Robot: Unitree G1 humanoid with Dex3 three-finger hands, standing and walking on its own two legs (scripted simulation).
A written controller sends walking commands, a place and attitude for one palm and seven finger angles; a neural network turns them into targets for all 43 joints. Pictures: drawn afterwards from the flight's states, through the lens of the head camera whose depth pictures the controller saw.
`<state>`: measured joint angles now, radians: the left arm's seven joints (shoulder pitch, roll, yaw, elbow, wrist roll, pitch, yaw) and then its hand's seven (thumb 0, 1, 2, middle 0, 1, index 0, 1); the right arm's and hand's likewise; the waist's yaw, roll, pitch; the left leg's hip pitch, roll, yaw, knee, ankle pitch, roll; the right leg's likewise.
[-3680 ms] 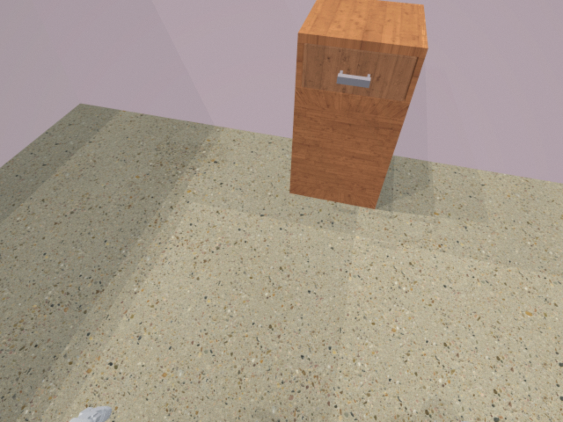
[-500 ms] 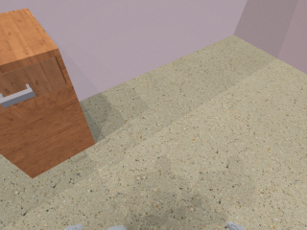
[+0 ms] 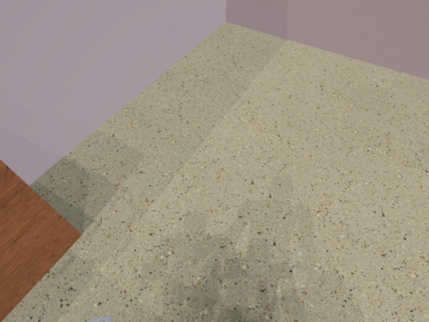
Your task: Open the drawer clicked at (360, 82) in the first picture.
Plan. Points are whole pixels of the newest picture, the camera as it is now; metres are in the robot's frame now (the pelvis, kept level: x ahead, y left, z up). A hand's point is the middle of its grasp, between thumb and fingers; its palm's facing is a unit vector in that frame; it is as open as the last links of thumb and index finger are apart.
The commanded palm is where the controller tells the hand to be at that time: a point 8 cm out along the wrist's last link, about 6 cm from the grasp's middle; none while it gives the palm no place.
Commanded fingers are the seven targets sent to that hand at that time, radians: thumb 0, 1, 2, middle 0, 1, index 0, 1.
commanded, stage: walk to a spot facing it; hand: left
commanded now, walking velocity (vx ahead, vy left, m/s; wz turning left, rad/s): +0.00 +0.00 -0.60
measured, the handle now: out of the picture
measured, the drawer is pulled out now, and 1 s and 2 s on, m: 0.00 0.00 0.00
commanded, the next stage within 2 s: turn to face it in 0.92 s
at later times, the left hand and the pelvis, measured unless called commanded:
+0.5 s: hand out of the picture +0.13 +0.19 -0.17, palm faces -0.18 -0.97 -0.18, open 7.4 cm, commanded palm none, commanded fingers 0.00 0.90 0.90 -0.20 -0.30 -0.20 -0.30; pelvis +0.04 +0.01 +0.00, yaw -16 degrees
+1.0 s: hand (188, 243) +0.31 +0.08 -0.17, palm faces -0.58 -0.80 -0.19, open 7.4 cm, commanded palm none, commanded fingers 0.00 0.90 0.90 -0.20 -0.30 -0.20 -0.30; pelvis +0.10 -0.01 +0.00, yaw -35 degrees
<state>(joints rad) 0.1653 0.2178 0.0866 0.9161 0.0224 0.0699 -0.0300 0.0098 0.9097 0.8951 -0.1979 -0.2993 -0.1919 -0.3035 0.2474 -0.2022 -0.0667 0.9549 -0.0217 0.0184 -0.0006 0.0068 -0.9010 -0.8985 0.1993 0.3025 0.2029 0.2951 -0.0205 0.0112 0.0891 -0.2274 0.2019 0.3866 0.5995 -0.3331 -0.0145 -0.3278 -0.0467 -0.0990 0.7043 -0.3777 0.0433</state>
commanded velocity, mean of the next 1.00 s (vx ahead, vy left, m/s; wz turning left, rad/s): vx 0.07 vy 0.00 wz -0.59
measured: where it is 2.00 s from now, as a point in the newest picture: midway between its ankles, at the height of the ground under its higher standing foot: outside the picture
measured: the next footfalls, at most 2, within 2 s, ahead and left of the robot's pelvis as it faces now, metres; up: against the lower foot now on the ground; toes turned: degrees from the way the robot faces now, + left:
right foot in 0.02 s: +0.04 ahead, -0.12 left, +0.00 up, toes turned -7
left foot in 0.50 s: +0.12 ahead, +0.10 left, +0.00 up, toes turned -11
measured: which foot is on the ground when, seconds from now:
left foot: down 0.00-0.02, up 0.04-0.48, down 0.50-1.00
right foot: up 0.00-0.00, down 0.02-0.50, up 0.52-1.00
